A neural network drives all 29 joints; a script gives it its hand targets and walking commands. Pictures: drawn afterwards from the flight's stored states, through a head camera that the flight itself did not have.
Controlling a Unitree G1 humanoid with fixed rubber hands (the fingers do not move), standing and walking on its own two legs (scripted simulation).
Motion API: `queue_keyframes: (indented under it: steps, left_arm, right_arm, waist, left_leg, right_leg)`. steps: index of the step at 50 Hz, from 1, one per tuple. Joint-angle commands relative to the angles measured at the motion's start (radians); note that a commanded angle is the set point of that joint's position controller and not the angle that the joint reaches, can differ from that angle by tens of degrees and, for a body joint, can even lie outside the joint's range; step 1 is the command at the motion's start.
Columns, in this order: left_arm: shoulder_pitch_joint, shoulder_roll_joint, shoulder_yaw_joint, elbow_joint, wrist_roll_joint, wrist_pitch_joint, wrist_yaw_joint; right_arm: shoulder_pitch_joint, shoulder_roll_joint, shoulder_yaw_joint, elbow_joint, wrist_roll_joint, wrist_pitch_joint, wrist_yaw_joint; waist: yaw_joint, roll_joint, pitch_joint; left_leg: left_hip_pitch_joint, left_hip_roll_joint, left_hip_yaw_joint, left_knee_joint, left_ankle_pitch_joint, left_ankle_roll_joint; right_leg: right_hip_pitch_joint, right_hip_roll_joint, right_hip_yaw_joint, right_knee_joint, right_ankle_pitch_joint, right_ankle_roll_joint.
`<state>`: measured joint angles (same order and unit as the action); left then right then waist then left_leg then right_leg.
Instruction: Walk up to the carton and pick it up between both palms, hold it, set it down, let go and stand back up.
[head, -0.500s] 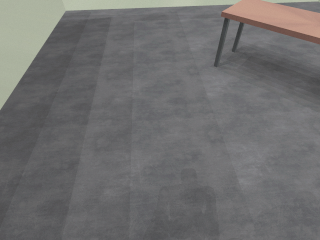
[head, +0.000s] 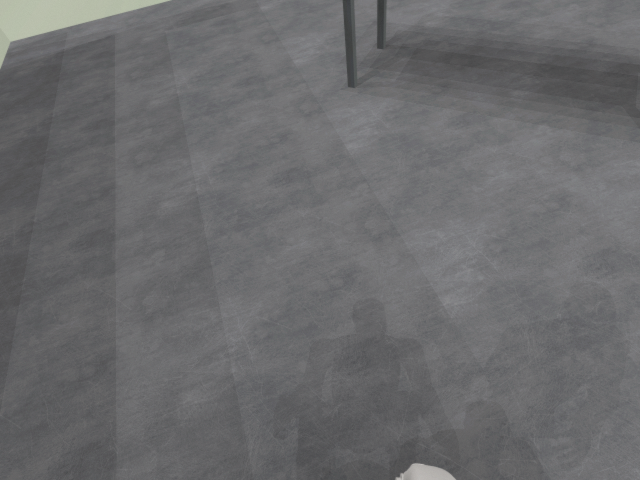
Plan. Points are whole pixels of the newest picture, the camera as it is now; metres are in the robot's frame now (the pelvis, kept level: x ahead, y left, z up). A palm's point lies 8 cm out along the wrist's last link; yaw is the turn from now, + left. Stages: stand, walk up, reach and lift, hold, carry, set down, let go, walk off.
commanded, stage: walk up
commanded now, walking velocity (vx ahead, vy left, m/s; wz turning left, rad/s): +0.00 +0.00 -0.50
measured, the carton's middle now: out of the picture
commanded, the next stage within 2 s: none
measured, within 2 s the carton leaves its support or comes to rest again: neither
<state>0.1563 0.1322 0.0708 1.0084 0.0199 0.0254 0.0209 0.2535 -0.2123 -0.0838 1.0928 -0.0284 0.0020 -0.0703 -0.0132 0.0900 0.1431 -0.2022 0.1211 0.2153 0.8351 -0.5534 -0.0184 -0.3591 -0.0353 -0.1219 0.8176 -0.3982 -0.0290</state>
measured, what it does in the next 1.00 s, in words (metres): walks ahead, turning right: left foot, then right foot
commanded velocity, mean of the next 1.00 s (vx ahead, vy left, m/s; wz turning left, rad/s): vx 0.37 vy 0.00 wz -0.50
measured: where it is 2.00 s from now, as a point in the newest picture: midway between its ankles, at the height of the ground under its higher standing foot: (461, 323)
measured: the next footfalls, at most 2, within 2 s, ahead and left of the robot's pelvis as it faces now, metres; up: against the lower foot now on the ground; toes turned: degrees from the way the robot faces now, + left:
left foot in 0.48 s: +0.12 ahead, +0.12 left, +0.00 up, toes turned -8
right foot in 0.92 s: +0.35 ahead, -0.26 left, +0.00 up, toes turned -36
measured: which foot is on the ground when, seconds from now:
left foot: up 0.00-0.46, down 0.48-1.00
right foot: down 0.00-0.50, up 0.52-0.90, down 0.92-1.00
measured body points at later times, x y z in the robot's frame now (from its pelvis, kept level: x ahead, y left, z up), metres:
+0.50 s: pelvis +0.06 +0.00 +0.03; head +0.08 +0.01 +0.48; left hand +0.08 +0.23 -0.13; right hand +0.16 -0.25 -0.09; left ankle +0.08 +0.12 -0.70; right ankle +0.02 -0.09 -0.70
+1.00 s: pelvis +0.26 -0.11 -0.01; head +0.31 -0.16 +0.43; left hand +0.53 +0.00 -0.13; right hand +0.06 -0.25 -0.16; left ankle +0.10 +0.12 -0.67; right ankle +0.32 -0.24 -0.70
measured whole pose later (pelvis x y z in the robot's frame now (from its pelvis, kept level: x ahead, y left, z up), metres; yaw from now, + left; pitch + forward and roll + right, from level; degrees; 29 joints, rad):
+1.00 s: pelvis +0.26 -0.11 -0.01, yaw -30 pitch +1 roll -1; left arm 0.03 0.19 0.07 0.85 0.05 -0.04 -0.07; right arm 0.45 -0.16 -0.06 1.10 -0.01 -0.06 0.00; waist -0.06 0.06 0.13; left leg 0.07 0.22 0.30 0.80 -0.54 -0.08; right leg -0.59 0.00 -0.15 0.80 -0.22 -0.09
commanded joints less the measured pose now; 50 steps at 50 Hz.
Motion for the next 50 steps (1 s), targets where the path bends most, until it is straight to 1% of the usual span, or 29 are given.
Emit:
queue_keyframes:
  steps: [1,2,3,4,5,9,10,11,13,16,19,21,23,24,25,26,27,29,30,34,39,41,43,45,46,47,48,49,50]
  left_arm:
    - [0.237,0.237,0.049,-0.014,0.001,-0.011,0.004]
    - [0.203,0.205,0.036,-0.037,-0.001,-0.017,0.007]
    - [0.135,0.217,0.035,-0.080,0.002,-0.014,0.016]
    - [0.088,0.227,0.041,-0.107,-0.003,-0.010,0.025]
    - [0.076,0.219,0.041,-0.111,-0.008,-0.009,0.024]
    - [0.117,0.198,0.033,-0.100,0.000,-0.031,0.011]
    - [0.198,0.186,0.034,-0.074,0.005,-0.042,-0.004]
    - [0.143,0.211,0.039,-0.100,0.010,-0.038,-0.006]
    - [0.152,0.220,0.041,-0.100,0.021,-0.047,-0.007]
    - [0.228,0.215,0.044,-0.070,0.022,-0.061,-0.004]
    - [0.232,0.224,0.049,-0.067,0.020,-0.065,-0.015]
    - [0.183,0.222,0.052,-0.082,0.013,-0.065,-0.025]
    - [0.061,0.211,0.055,-0.117,-0.010,-0.065,-0.027]
    - [0.006,0.143,0.040,-0.145,-0.021,-0.076,-0.027]
    - [-0.039,0.053,0.015,-0.189,-0.029,-0.084,-0.025]
    - [-0.052,0.119,0.022,-0.221,0.008,-0.077,-0.025]
    - [-0.065,0.155,0.030,-0.229,0.012,-0.073,-0.037]
    - [0.002,0.152,0.042,-0.155,0.001,-0.071,-0.058]
    - [0.050,0.135,0.041,-0.130,0.001,-0.064,-0.067]
    - [-0.025,0.083,0.026,-0.155,0.015,-0.051,-0.081]
    - [-0.157,0.064,0.005,-0.223,0.010,-0.049,-0.101]
    - [-0.180,0.065,-0.002,-0.232,0.015,-0.052,-0.112]
    - [-0.164,0.086,0.002,-0.229,0.028,-0.050,-0.112]
    - [-0.040,0.125,0.016,-0.200,0.031,-0.054,-0.103]
    - [0.091,0.153,0.030,-0.161,0.031,-0.064,-0.094]
    - [0.243,0.210,0.052,-0.112,0.031,-0.074,-0.078]
    - [0.382,0.359,0.092,-0.105,0.032,-0.075,-0.056]
    - [0.478,0.397,0.097,-0.057,0.008,-0.058,-0.034]
    - [0.440,0.336,0.083,-0.079,0.008,-0.048,-0.019]
  right_arm:
    - [-0.081,-0.075,0.002,-0.177,0.018,0.013,0.011]
    - [-0.106,-0.084,-0.003,-0.156,0.016,0.010,0.027]
    - [-0.069,-0.042,0.008,-0.124,0.020,0.004,0.041]
    - [-0.034,-0.019,0.016,-0.113,0.021,0.005,0.047]
    - [-0.043,-0.020,0.017,-0.118,0.013,0.007,0.042]
    - [-0.069,-0.052,0.005,-0.148,0.012,0.013,0.034]
    - [-0.021,-0.036,0.010,-0.142,-0.009,-0.003,0.073]
    - [-0.082,-0.052,0.002,-0.168,-0.016,0.001,0.086]
    - [-0.185,-0.049,0.004,-0.203,-0.008,-0.010,0.096]
    - [-0.280,-0.023,0.013,-0.232,0.004,-0.041,0.087]
    - [-0.275,-0.022,0.014,-0.243,0.018,-0.058,0.077]
    - [-0.190,-0.018,0.013,-0.222,0.027,-0.067,0.070]
    - [0.032,-0.024,0.004,-0.145,0.027,-0.083,0.058]
    - [0.161,-0.110,-0.021,-0.107,0.011,-0.091,0.046]
    - [0.248,-0.229,-0.046,-0.094,-0.007,-0.088,0.040]
    - [0.197,-0.259,-0.058,-0.092,-0.020,-0.068,0.032]
    - [0.124,-0.199,-0.048,-0.123,-0.029,-0.063,0.033]
    - [0.065,-0.084,-0.015,-0.151,-0.022,-0.081,0.039]
    - [0.051,-0.070,-0.011,-0.157,-0.017,-0.088,0.035]
    - [0.123,-0.039,-0.003,-0.122,0.001,-0.112,0.047]
    - [0.119,-0.027,0.008,-0.110,-0.007,-0.127,0.054]
    - [0.109,-0.056,0.004,-0.107,-0.008,-0.124,0.054]
    - [0.148,-0.111,-0.008,-0.088,-0.007,-0.116,0.052]
    - [0.180,-0.159,-0.018,-0.073,0.003,-0.111,0.052]
    - [0.174,-0.174,-0.019,-0.075,0.010,-0.106,0.054]
    - [0.175,-0.174,-0.015,-0.088,0.010,-0.104,0.060]
    - [0.193,-0.128,-0.002,-0.166,0.052,-0.106,0.072]
    - [0.183,-0.085,0.011,-0.190,0.072,-0.105,0.082]
    - [0.129,-0.140,-0.005,-0.169,0.070,-0.100,0.089]
  waist:
    - [0.118,-0.521,-0.133]
    - [0.090,-0.337,-0.092]
    - [0.069,-0.228,-0.102]
    - [0.050,-0.217,-0.107]
    - [0.049,-0.217,-0.115]
    - [0.034,-0.173,-0.191]
    - [0.037,-0.166,-0.320]
    - [0.035,-0.217,-0.247]
    - [0.054,-0.222,-0.172]
    - [0.093,-0.151,-0.110]
    - [0.084,-0.174,-0.091]
    - [0.040,-0.189,-0.090]
    - [-0.082,-0.126,-0.114]
    - [-0.136,0.001,-0.160]
    - [-0.158,0.217,-0.183]
    - [-0.131,0.249,-0.115]
    - [-0.110,0.236,-0.048]
    - [-0.053,0.075,-0.006]
    - [-0.033,0.042,-0.014]
    - [-0.027,0.018,0.021]
    - [-0.006,0.030,0.096]
    - [0.001,0.035,0.108]
    - [0.003,0.039,0.078]
    - [0.055,0.037,-0.024]
    - [0.120,0.002,-0.116]
    - [0.193,-0.067,-0.243]
    - [0.237,-0.340,-0.431]
    - [0.239,-0.521,-0.545]
    - [0.225,-0.390,-0.561]
  left_leg:
    - [-0.318,-0.075,-0.181,0.458,-0.146,-0.023]
    - [-0.366,-0.032,-0.184,0.489,-0.059,-0.025]
    - [-0.397,-0.015,-0.184,0.482,0.018,-0.020]
    - [-0.388,-0.016,-0.185,0.475,0.073,-0.022]
    - [-0.349,-0.018,-0.193,0.461,0.112,-0.023]
    - [-0.322,-0.032,-0.203,0.370,0.155,-0.030]
    - [-0.297,-0.002,-0.217,0.291,0.171,-0.020]
    - [-0.320,-0.020,-0.200,0.251,0.187,-0.039]
    - [-0.352,-0.020,-0.207,0.128,0.190,-0.059]
    - [-0.365,-0.024,-0.210,-0.025,0.154,-0.071]
    - [-0.261,-0.052,-0.200,-0.149,0.074,-0.056]
    - [-0.115,-0.078,-0.180,-0.261,0.124,-0.036]
    - [0.238,-0.079,-0.171,-0.469,0.348,-0.026]
    - [0.456,0.072,-0.316,-0.520,0.277,-0.007]
    - [0.513,0.320,-0.608,-0.663,-0.004,0.040]
    - [0.345,0.412,-0.737,-0.694,-0.175,0.147]
    - [0.258,0.409,-0.777,-0.729,-0.223,0.193]
    - [0.271,0.294,-0.537,-0.722,-0.024,0.143]
    - [0.268,0.271,-0.443,-0.709,0.079,0.116]
    - [0.212,0.227,-0.260,-0.698,0.402,0.101]
    - [0.124,0.204,-0.092,-0.692,0.646,0.096]
    - [0.090,0.189,-0.027,-0.677,0.729,0.083]
    - [0.127,0.205,0.007,-0.591,0.981,0.086]
    - [0.159,0.219,0.034,-0.376,1.291,0.090]
    - [0.134,0.198,0.060,-0.190,1.324,0.083]
    - [0.045,0.151,0.083,0.030,1.183,0.056]
    - [-0.289,0.023,0.125,0.442,0.780,-0.016]
    - [-0.456,-0.151,-0.025,0.672,-0.003,-0.020]
    - [-0.485,-0.093,-0.146,0.719,0.035,0.000]
  right_leg:
    - [0.175,-0.430,0.806,-0.612,0.676,-0.301]
    - [0.217,-0.379,0.617,-0.547,0.724,-0.256]
    - [0.244,-0.332,0.448,-0.486,0.739,-0.215]
    - [0.220,-0.300,0.393,-0.468,0.728,-0.198]
    - [0.181,-0.276,0.398,-0.464,0.702,-0.194]
    - [0.254,-0.233,0.368,-0.428,0.876,-0.186]
    - [0.294,-0.198,0.453,-0.563,-0.096,-0.192]
    - [0.230,-0.200,0.534,-0.645,-0.327,-0.179]
    - [0.247,-0.227,0.586,-0.685,-0.257,-0.202]
    - [0.304,-0.241,0.572,-0.645,-0.024,-0.229]
    - [0.243,-0.227,0.567,-0.603,0.047,-0.239]
    - [0.141,-0.198,0.550,-0.573,0.063,-0.218]
    - [-0.097,-0.086,0.457,-0.419,0.052,-0.136]
    - [-0.301,0.016,0.333,-0.236,-0.055,-0.066]
    - [-0.456,0.122,0.145,0.021,-0.142,-0.021]
    - [-0.469,0.023,0.129,0.143,-0.158,-0.016]
    - [-0.456,-0.014,0.143,0.203,-0.144,-0.015]
    - [-0.464,-0.056,0.169,0.272,-0.041,-0.015]
    - [-0.459,-0.062,0.168,0.291,0.015,-0.008]
    - [-0.458,-0.072,0.139,0.318,0.166,0.021]
    - [-0.396,-0.105,0.092,0.067,0.258,0.042]
    - [-0.289,-0.087,0.024,-0.070,0.257,0.019]
    - [-0.199,-0.043,-0.047,-0.118,0.189,-0.015]
    - [-0.031,0.029,-0.092,-0.137,0.145,-0.062]
    - [0.132,0.075,-0.098,-0.182,0.181,-0.092]
    - [0.350,0.077,-0.060,-0.210,0.207,-0.126]
    - [0.685,-0.230,0.405,-0.255,0.181,-0.285]
    - [0.814,-0.418,0.844,-0.472,0.219,-0.438]
    - [0.818,-0.393,0.899,-0.520,0.145,-0.383]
